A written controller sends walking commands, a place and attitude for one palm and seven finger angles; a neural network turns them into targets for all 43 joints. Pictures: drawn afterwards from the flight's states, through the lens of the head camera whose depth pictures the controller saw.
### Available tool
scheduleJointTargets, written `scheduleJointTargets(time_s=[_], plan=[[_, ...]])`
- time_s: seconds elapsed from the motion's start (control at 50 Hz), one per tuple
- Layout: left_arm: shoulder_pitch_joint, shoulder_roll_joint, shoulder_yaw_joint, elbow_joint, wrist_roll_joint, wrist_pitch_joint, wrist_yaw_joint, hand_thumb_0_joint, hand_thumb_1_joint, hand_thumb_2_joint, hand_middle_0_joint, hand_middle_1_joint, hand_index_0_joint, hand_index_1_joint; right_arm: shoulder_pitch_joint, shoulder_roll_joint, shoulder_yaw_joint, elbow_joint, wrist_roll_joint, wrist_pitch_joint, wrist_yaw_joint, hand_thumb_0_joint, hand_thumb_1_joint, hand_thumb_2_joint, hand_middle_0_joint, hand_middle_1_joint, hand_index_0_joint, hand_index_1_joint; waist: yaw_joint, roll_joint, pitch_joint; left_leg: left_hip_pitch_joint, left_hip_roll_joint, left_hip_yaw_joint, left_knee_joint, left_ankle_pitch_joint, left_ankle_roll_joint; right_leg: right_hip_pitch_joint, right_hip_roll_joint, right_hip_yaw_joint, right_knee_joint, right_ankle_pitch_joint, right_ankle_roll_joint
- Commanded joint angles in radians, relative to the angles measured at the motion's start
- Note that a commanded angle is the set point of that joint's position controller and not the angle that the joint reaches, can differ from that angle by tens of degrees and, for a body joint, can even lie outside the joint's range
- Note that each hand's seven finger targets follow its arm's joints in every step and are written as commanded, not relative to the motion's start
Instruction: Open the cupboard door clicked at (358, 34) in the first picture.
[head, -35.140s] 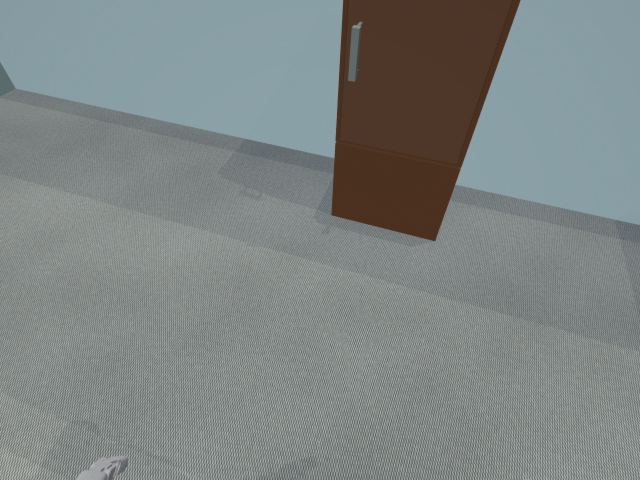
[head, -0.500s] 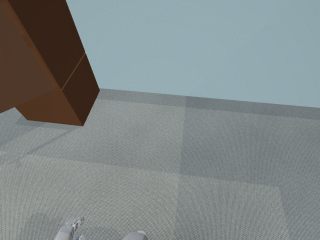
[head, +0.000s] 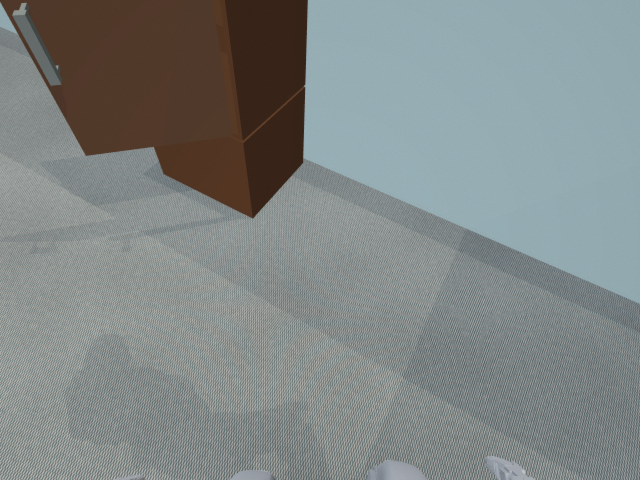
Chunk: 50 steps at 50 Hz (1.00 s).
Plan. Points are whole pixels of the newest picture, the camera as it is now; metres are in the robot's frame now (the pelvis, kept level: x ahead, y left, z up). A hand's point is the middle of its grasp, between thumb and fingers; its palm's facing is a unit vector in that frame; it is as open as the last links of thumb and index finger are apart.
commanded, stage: turn to face it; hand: left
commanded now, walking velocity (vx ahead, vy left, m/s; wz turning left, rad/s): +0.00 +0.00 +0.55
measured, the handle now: (40, 45) +0.91 +0.70 +0.00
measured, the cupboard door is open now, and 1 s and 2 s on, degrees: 46 46 46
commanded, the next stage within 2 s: take the last steps up to it in 0.46 s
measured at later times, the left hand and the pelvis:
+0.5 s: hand out of the picture +0.00 +0.16 -0.17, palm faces +0.29 -0.94 -0.20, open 7.4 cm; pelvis +0.02 -0.03 +0.00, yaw +15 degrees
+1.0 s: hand out of the picture -0.01 +0.16 -0.15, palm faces +0.46 -0.86 -0.23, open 7.4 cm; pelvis +0.06 -0.02 +0.01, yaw +23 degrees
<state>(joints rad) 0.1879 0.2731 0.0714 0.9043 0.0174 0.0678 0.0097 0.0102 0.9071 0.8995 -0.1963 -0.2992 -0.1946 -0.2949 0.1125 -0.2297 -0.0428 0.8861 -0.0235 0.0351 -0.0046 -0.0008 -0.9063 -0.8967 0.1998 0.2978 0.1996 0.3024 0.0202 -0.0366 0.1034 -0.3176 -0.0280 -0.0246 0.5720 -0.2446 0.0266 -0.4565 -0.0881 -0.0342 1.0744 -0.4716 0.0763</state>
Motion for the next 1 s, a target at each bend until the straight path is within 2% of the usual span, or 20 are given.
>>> scheduleJointTargets(time_s=[0.0, 0.12, 0.14, 0.16, 0.18, 0.2, 0.24, 0.28, 0.4, 0.46, 0.5, 0.52, 0.68, 0.78, 0.8, 0.82, 0.84, 0.86, 0.9, 0.98], plan=[[-0.007, 0.060, 0.016, -0.094, 0.000, -0.026, -0.001, 0.000, 0.900, 0.900, -0.200, -0.300, -0.200, -0.300, 0.012, -0.221, -0.064, -0.058, -0.005, -0.009, -0.007, 0.000, -0.900, -0.900, 0.200, 0.300, 0.200, 0.300, -0.031, 0.173, -0.115, 0.022, 0.233, -0.277, -0.262, 0.012, 0.130, 0.040, 0.019, 0.015, -0.148, 0.022, -0.002], [0.077, 0.065, 0.019, -0.086, -0.004, -0.049, 0.005, 0.000, 0.900, 0.900, -0.200, -0.300, -0.200, -0.300, -0.017, -0.204, -0.073, -0.068, 0.002, 0.003, 0.000, 0.000, -0.900, -0.900, 0.200, 0.300, 0.200, 0.300, 0.012, 0.172, -0.141, -0.075, 0.157, -0.297, -0.145, 0.050, 0.077, 0.305, 0.082, -0.017, -0.552, 0.178, -0.014], [0.108, 0.113, 0.029, -0.082, 0.002, -0.059, 0.012, 0.000, 0.900, 0.900, -0.200, -0.300, -0.200, -0.300, -0.020, -0.167, -0.069, -0.078, 0.011, 0.003, 0.003, 0.000, -0.900, -0.900, 0.200, 0.300, 0.200, 0.300, 0.031, 0.084, -0.145, -0.170, 0.097, -0.249, -0.045, -0.002, 0.036, 0.409, 0.003, 0.076, -0.692, 0.156, -0.033], [0.128, 0.196, 0.046, -0.083, 0.015, -0.069, 0.020, 0.000, 0.900, 0.900, -0.200, -0.300, -0.200, -0.300, -0.013, -0.098, -0.059, -0.095, 0.017, 0.001, 0.007, 0.000, -0.900, -0.900, 0.200, 0.300, 0.200, 0.300, 0.043, -0.183, -0.150, -0.310, -0.034, -0.079, 0.183, -0.192, -0.040, 0.469, -0.249, 0.354, -0.816, 0.115, -0.125], [0.111, 0.221, 0.044, -0.096, 0.014, -0.069, 0.022, 0.000, 0.900, 0.900, -0.200, -0.300, -0.200, -0.300, -0.041, -0.113, -0.060, -0.107, 0.012, 0.000, 0.011, 0.000, -0.900, -0.900, 0.200, 0.300, 0.200, 0.300, 0.048, -0.248, -0.127, -0.294, -0.031, -0.032, 0.434, -0.360, -0.054, 0.343, -0.408, 0.454, -0.860, 0.205, -0.226], [0.061, 0.181, 0.031, -0.109, 0.007, -0.068, 0.020, 0.000, 0.900, 0.900, -0.200, -0.300, -0.200, -0.300, -0.019, -0.119, -0.060, -0.101, 0.006, 0.001, 0.016, 0.000, -0.900, -0.900, 0.200, 0.300, 0.200, 0.300, 0.012, -0.162, -0.111, -0.272, 0.007, -0.061, 0.544, -0.313, -0.045, 0.284, -0.359, 0.349, -0.834, 0.244, -0.247], [-0.001, 0.115, 0.019, -0.115, 0.005, -0.072, 0.025, 0.000, 0.900, 0.900, -0.200, -0.300, -0.200, -0.300, 0.016, -0.107, -0.066, -0.053, 0.004, 0.018, 0.019, 0.000, -0.900, -0.900, 0.200, 0.300, 0.200, 0.300, -0.027, -0.208, -0.098, -0.264, 0.036, -0.032, 0.630, -0.233, -0.066, 0.279, -0.265, 0.215, -0.777, 0.423, -0.208], [0.026, 0.093, 0.008, -0.103, 0.005, -0.078, 0.022, 0.000, 0.900, 0.900, -0.200, -0.300, -0.200, -0.300, -0.007, -0.082, -0.049, -0.048, 0.006, 0.016, 0.024, 0.000, -0.900, -0.900, 0.200, 0.300, 0.200, 0.300, -0.015, -0.197, -0.084, -0.245, 0.038, 0.012, 0.539, -0.221, -0.081, 0.322, -0.221, 0.093, -0.730, 0.653, -0.195], [0.133, 0.147, 0.024, -0.034, 0.013, -0.080, 0.021, 0.000, 0.900, 0.900, -0.200, -0.300, -0.200, -0.300, -0.028, -0.032, -0.020, -0.031, 0.017, -0.003, 0.020, 0.000, -0.900, -0.900, 0.200, 0.300, 0.200, 0.300, 0.022, -0.153, -0.144, -0.076, 0.003, 0.109, 0.124, -0.196, -0.073, 0.430, -0.237, 0.046, -0.620, 0.853, -0.187], [0.086, 0.124, 0.021, -0.028, -0.006, -0.072, 0.013, 0.000, 0.900, 0.900, -0.200, -0.300, -0.200, -0.300, 0.076, -0.080, -0.026, 0.007, 0.013, -0.018, 0.013, 0.000, -0.900, -0.900, 0.200, 0.300, 0.200, 0.300, -0.042, -0.087, -0.164, 0.187, 0.034, 0.073, -0.150, 0.098, -0.043, 0.267, -0.185, -0.026, -0.489, 0.648, -0.093], [0.059, 0.019, -0.009, -0.064, -0.018, -0.054, 0.010, 0.000, 0.900, 0.900, -0.200, -0.300, -0.200, -0.300, 0.151, -0.232, -0.058, 0.017, 0.000, -0.023, -0.005, 0.000, -0.900, -0.900, 0.200, 0.300, 0.200, 0.300, -0.074, 0.336, -0.194, 0.299, 0.406, -0.357, -0.223, 0.606, 0.170, -0.012, -0.018, -0.072, -0.179, -0.165, 0.008], [0.026, 0.045, -0.006, -0.068, -0.010, -0.041, 0.015, 0.000, 0.900, 0.900, -0.200, -0.300, -0.200, -0.300, 0.154, -0.233, -0.055, 0.023, -0.005, -0.015, -0.013, 0.000, -0.900, -0.900, 0.200, 0.300, 0.200, 0.300, -0.081, 0.246, -0.186, 0.231, 0.422, -0.331, -0.211, 0.527, 0.220, 0.016, -0.022, 0.003, -0.081, -0.182, -0.014], [0.007, 0.007, 0.001, -0.019, 0.005, -0.053, -0.025, 0.000, 0.900, 0.900, -0.200, -0.300, -0.200, -0.300, 0.095, -0.168, -0.036, 0.025, -0.007, -0.036, -0.018, 0.000, -0.900, -0.900, 0.200, 0.300, 0.200, 0.300, -0.035, 0.207, -0.102, 0.109, 0.238, -0.239, -0.310, -0.134, 0.155, 0.028, 0.024, -0.033, -0.176, -0.022, -0.045], [0.177, 0.007, 0.012, 0.037, 0.006, -0.076, -0.025, 0.000, 0.900, 0.900, -0.200, -0.300, -0.200, -0.300, 0.051, -0.148, -0.038, 0.018, 0.001, -0.030, -0.009, 0.000, -0.900, -0.900, 0.200, 0.300, 0.200, 0.300, 0.050, 0.093, -0.083, -0.143, 0.136, -0.183, -0.173, -0.326, 0.096, 0.426, 0.070, -0.077, -0.586, 0.094, -0.058], [0.257, 0.064, 0.029, 0.054, 0.017, -0.084, -0.015, 0.000, 0.900, 0.900, -0.200, -0.300, -0.200, -0.300, 0.039, -0.091, -0.032, 0.004, 0.011, -0.031, -0.002, 0.000, -0.900, -0.900, 0.200, 0.300, 0.200, 0.300, 0.094, -0.102, -0.070, -0.332, 0.030, -0.076, 0.048, -0.343, 0.039, 0.569, -0.075, 0.107, -0.758, -0.073, -0.096], [0.306, 0.159, 0.046, 0.057, 0.023, -0.089, -0.002, 0.000, 0.900, 0.900, -0.200, -0.300, -0.200, -0.300, -0.012, -0.043, -0.022, -0.039, 0.012, -0.034, 0.008, 0.000, -0.900, -0.900, 0.200, 0.300, 0.200, 0.300, 0.130, -0.364, -0.018, -0.497, -0.042, 0.041, 0.334, -0.357, -0.020, 0.567, -0.378, 0.511, -0.960, -0.291, -0.204], [0.272, 0.160, 0.043, 0.043, 0.009, -0.093, 0.007, 0.000, 0.900, 0.900, -0.200, -0.300, -0.200, -0.300, -0.068, -0.114, -0.035, -0.061, -0.006, -0.028, 0.019, 0.000, -0.900, -0.900, 0.200, 0.300, 0.200, 0.300, 0.106, -0.214, 0.042, -0.492, 0.040, -0.047, 0.493, -0.281, -0.022, 0.411, -0.458, 0.581, -1.027, -0.364, -0.250], [0.186, 0.155, 0.048, 0.022, 0.001, -0.093, 0.000, 0.000, 0.900, 0.900, -0.200, -0.300, -0.200, -0.300, -0.066, -0.089, -0.035, -0.071, -0.011, -0.026, 0.028, 0.000, -0.900, -0.900, 0.200, 0.300, 0.200, 0.300, 0.057, -0.121, 0.048, -0.478, 0.060, -0.050, 0.533, -0.190, -0.024, 0.359, -0.427, 0.508, -1.023, -0.272, -0.262], [0.140, 0.067, 0.016, 0.031, 0.003, -0.124, 0.002, 0.000, 0.900, 0.900, -0.200, -0.300, -0.200, -0.300, -0.028, -0.085, -0.041, -0.012, -0.010, -0.021, 0.034, 0.000, -0.900, -0.900, 0.200, 0.300, 0.200, 0.300, 0.015, -0.170, 0.064, -0.432, 0.100, -0.052, 0.574, -0.044, -0.048, 0.321, -0.303, 0.309, -0.967, -0.036, -0.188], [0.214, 0.048, 0.007, 0.078, 0.002, -0.147, 0.003, 0.000, 0.900, 0.900, -0.200, -0.300, -0.200, -0.300, -0.009, -0.036, -0.029, 0.015, -0.001, -0.020, 0.050, 0.000, -0.900, -0.900, 0.200, 0.300, 0.200, 0.300, 0.016, -0.125, 0.004, -0.399, 0.098, 0.036, 0.476, 0.048, -0.079, 0.430, -0.242, 0.067, -0.912, 0.387, -0.156]])
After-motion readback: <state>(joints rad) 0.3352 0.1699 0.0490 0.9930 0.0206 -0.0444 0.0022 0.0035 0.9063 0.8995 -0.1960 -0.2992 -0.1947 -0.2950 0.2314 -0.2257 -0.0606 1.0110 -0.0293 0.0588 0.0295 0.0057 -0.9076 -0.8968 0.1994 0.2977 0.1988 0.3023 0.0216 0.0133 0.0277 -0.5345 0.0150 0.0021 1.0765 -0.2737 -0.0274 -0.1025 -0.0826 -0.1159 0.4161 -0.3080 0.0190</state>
